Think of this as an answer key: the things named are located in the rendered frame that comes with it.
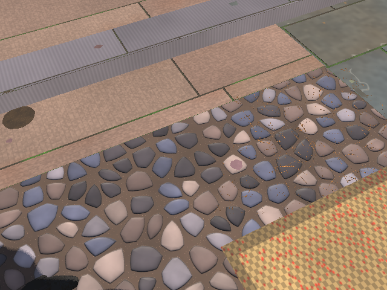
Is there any left robot hand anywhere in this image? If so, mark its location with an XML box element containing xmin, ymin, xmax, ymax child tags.
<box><xmin>21</xmin><ymin>275</ymin><xmax>79</xmax><ymax>290</ymax></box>

